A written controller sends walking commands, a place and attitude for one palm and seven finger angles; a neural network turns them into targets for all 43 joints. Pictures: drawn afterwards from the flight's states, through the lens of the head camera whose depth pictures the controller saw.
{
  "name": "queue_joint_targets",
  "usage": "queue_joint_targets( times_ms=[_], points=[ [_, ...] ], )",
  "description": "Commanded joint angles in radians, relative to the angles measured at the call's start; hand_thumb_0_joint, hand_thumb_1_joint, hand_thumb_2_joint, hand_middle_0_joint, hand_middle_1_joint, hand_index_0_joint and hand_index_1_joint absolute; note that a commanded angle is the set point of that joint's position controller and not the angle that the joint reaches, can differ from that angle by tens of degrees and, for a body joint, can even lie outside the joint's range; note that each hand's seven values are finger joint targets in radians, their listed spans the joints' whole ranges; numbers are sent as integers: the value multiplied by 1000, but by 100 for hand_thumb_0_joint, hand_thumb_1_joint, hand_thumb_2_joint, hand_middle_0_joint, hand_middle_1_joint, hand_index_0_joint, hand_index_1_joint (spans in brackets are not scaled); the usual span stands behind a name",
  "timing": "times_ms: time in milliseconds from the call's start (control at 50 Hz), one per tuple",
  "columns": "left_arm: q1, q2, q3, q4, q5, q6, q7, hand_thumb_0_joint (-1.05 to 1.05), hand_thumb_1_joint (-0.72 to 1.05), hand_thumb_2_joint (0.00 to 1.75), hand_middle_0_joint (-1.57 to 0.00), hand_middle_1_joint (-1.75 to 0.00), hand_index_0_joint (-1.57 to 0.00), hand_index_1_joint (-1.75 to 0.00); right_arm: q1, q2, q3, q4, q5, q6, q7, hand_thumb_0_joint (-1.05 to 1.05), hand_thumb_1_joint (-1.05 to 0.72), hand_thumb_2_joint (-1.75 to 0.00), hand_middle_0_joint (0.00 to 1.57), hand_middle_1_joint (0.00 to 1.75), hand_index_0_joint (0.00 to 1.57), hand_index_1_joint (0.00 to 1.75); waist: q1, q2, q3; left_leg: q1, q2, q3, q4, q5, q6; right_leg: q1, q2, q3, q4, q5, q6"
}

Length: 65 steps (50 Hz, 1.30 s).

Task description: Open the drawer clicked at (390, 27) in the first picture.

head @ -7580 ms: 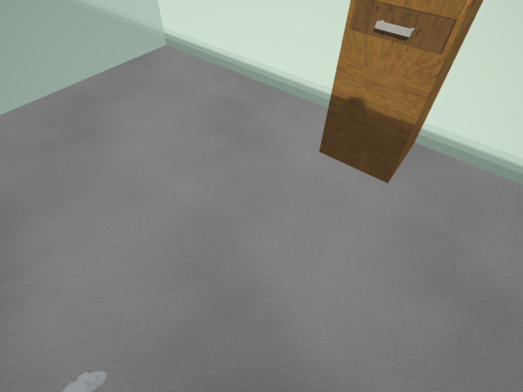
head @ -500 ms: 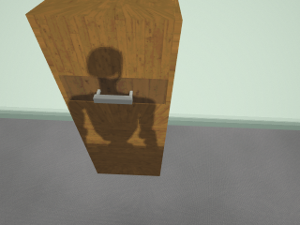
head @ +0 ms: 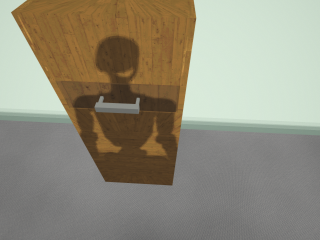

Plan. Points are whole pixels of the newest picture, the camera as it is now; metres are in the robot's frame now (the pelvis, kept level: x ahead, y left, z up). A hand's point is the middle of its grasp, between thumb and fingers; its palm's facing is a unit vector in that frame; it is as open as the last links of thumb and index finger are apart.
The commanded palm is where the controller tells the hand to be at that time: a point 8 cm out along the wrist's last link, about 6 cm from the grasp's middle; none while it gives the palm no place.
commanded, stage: come to a stop and stand still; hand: left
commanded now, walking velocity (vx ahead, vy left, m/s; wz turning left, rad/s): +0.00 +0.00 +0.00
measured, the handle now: (118, 103) +0.51 +0.18 +0.01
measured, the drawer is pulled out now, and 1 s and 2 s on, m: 0.00 0.00 0.00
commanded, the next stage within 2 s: look again from close up in 0.50 s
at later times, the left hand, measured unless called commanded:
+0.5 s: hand out of the picture -0.05 +0.13 -0.17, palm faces +0.06 -0.98 -0.16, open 7.3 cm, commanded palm none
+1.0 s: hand out of the picture -0.02 +0.18 -0.18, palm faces +0.03 -0.99 -0.16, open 7.3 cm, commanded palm none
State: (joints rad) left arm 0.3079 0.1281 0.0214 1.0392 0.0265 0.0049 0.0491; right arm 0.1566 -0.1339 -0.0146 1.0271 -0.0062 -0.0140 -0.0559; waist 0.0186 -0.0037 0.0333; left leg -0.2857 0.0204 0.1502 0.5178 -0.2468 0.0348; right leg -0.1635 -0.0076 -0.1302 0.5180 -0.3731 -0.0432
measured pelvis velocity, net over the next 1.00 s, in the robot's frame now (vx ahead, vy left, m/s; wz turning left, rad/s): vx -0.03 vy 0.02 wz -0.01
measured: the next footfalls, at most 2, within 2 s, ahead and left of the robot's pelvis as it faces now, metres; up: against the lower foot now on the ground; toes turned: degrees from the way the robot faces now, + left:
none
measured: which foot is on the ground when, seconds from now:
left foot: down 0.00-1.00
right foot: down 0.00-1.00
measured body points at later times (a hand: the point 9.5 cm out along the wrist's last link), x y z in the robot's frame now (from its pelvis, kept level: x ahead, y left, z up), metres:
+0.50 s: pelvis -0.02 -0.03 +0.00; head -0.01 -0.02 +0.45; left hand -0.05 +0.18 -0.16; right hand -0.06 -0.23 -0.16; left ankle +0.02 +0.10 -0.73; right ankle -0.06 -0.08 -0.73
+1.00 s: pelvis -0.03 +0.02 +0.00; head -0.04 +0.04 +0.45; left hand -0.02 +0.23 -0.17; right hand -0.01 -0.21 -0.15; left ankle -0.01 +0.09 -0.73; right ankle -0.06 -0.08 -0.73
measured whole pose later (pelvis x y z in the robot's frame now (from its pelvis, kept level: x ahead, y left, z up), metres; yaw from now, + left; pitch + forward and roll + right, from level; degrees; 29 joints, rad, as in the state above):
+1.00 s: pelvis -0.03 +0.02 +0.00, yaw +0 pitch -2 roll -1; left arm 0.33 0.14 0.00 1.05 0.02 0.00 0.05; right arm 0.29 -0.15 0.01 1.06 -0.01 -0.01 -0.04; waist 0.00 -0.02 0.00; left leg -0.25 -0.02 0.08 0.54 -0.27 0.07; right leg -0.14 0.00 -0.13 0.50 -0.32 -0.03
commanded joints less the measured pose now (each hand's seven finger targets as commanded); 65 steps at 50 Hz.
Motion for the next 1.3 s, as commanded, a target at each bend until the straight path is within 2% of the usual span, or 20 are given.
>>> queue_joint_targets(
  times_ms=[0, 200, 560, 580, 600, 620, 660, 700, 760, 820, 860, 1060, 1120, 1140, 1160, 1180, 1200, 1220, 1240, 1280],
  points=[
    [114, 95, 19, -35, 0, -8, 5, 0, 90, 90, -20, -30, -20, -30, 109, -92, -22, -15, -10, 7, 8, 0, -90, -90, 20, 30, 20, 30, -10, -54, -103, 94, 122, -123, -17, 363, 21, 1, -145, 136, -47, 501, -3],
    [40, 121, 5, -41, -10, -10, -9, 0, 90, 90, -20, -30, -20, -30, 113, -69, 3, 18, -14, 19, 31, 0, -90, -90, 20, 30, 20, 30, -14, -33, 100, 46, 88, -133, -103, 42, -6, -148, -151, 168, -229, 14, -18],
    [137, 70, -9, 59, -20, -30, -4, 0, 90, 90, -20, -30, -20, -30, 220, -38, 22, 114, -6, -1, 16, 0, -90, -90, 20, 30, 20, 30, -9, 6, 43, 69, 94, -124, -116, 125, -14, -20, -135, 135, -236, 227, 3],
    [182, 78, -23, 70, 0, -56, 32, 0, 90, 90, -20, -30, -20, -30, 112, -74, 16, 42, -2, -15, 27, 0, -90, -90, 20, 30, 20, 30, 17, 18, 145, -57, 62, -85, 116, 24, -45, -89, -192, 264, -241, 773, 83],
    [188, 125, -10, 59, 1, -66, 33, 0, 90, 90, -20, -30, -20, -30, 140, -34, 20, -2, -1, -1, 28, 0, -90, -90, 20, 30, 20, 30, -34, 4, 107, -76, 42, -97, 146, -67, -33, 5, -255, 228, -180, 1100, 76],
    [184, 113, -11, 43, -2, -65, 27, 0, 90, 90, -20, -30, -20, -30, 190, -1, 18, 8, -3, 1, 24, 0, -90, -90, 20, 30, 20, 30, -35, -17, 24, -63, 27, -96, 165, -93, -3, 78, -256, 195, -121, 1179, 59],
    [171, 105, -9, 27, -5, -67, 20, 0, 90, 90, -20, -30, -20, -30, 213, -16, 10, -2, 2, 0, 25, 0, -90, -90, 20, 30, 20, 30, -40, -114, -111, -60, 17, -108, 146, -84, -2, 174, -214, 154, -77, 1122, -27],
    [145, 97, -9, 9, -7, -57, 16, 0, 90, 90, -20, -30, -20, -30, 206, -24, 8, 1, 3, 1, 25, 0, -90, -90, 20, 30, 20, 30, -39, -125, -84, -15, 15, -102, 92, -36, -3, 124, -193, 137, -81, 918, -62],
    [133, 58, -16, 4, -11, -42, 12, 0, 90, 90, -20, -30, -20, -30, 227, -42, 11, 12, -7, -4, 21, 0, -90, -90, 20, 30, 20, 30, -38, -38, 19, 58, 65, -164, -30, 173, 13, -42, -127, 140, -88, 471, -38],
    [158, 56, -17, 16, -13, -31, 8, 0, 90, 90, -20, -30, -20, -30, 212, -60, 17, 20, -8, -10, 16, 0, -90, -90, 20, 30, 20, 30, -11, 88, 43, 32, 90, -213, -52, 280, 36, -36, -93, 130, -89, 302, -22],
    [154, 61, -16, 14, -13, -25, 6, 0, 90, 90, -20, -30, -20, -30, 198, -73, 16, 12, -9, -8, 15, 0, -90, -90, 20, 30, 20, 30, -8, 54, 58, 5, 92, -220, -73, 211, 38, -34, -87, 131, -104, 224, -21],
    [109, 76, -16, -13, -10, -9, -8, 0, 90, 90, -20, -30, -20, -30, 183, -115, 13, -8, -14, -7, 23, 0, -90, -90, 20, 30, 20, 30, -4, 41, 72, -59, 104, -301, -230, -85, 50, -26, -79, 110, -104, 89, -9],
    [108, 77, -17, -14, -8, -9, -9, 0, 90, 90, -20, -30, -20, -30, 189, -125, 12, -5, -13, -13, 23, 0, -90, -90, 20, 30, 20, 30, -4, 39, 45, -32, 112, -317, -252, -70, 52, -21, -79, 105, -97, 106, -3],
    [141, 109, -27, 10, 3, -30, 29, 0, 90, 90, -20, -30, -20, -30, 89, -153, 12, -68, 1, -11, 27, 0, -90, -90, 20, 30, 20, 30, 21, 22, 141, -57, 87, -213, -38, 136, 14, -100, -117, 154, -165, 262, 3],
    [-642, 402, -50, -1596, 131, -177, 61, 0, 88, 89, -20, -32, -20, -32, 111, -303, -1, -459, 63, -165, 11, 0, -90, -90, 20, 30, 20, 30, -123, 365, -431, 334, 24, -236, -122, 192, -5, -143, 2, 135, 2, 247, -17],
    [-186, 368, -12, -1360, 153, -104, 134, 0, 85, 88, -20, -33, -20, -33, 52, -238, 38, -360, 45, -283, -28, 0, -90, -90, 20, 30, 20, 30, -8, 462, -413, 413, 120, -357, -216, 143, -106, -262, -3, 69, 185, -5, -15],
    [-127, 283, -43, -1295, 108, -34, 185, 0, 83, 87, -21, -34, -21, -34, 50, -224, 17, -292, 54, -322, -43, 0, -90, -90, 20, 30, 20, 30, -17, 351, -333, 276, 113, -375, -271, -28, -146, -327, 12, 59, 261, -76, -1],
    [225, 49, -183, -1003, 126, 82, 190, 0, 81, 86, -21, -36, -21, -36, 83, -161, 18, -274, 80, -321, -36, 0, -90, -90, 20, 30, 20, 30, -22, 193, -181, 183, 91, -351, -263, -48, -97, -388, 18, 69, 264, -79, 9],
    [24, 46, -234, -1257, 147, 65, 197, 0, 78, 85, -21, -37, -21, -37, 77, -197, 5, -360, 69, -324, -22, 0, -90, -90, 20, 30, 20, 30, -45, 133, -111, 112, 77, -351, -234, -92, -78, -389, 11, 77, 241, -42, 15],
    [32, 84, -277, -1217, 337, 46, 243, 0, 74, 83, -21, -40, -21, -40, 32, -227, -1, -403, 36, -331, -18, 0, -90, -90, 20, 30, 20, 30, -74, -24, -50, 23, 56, -322, -116, -198, -33, -439, 20, 80, 151, -52, 9]
  ],
)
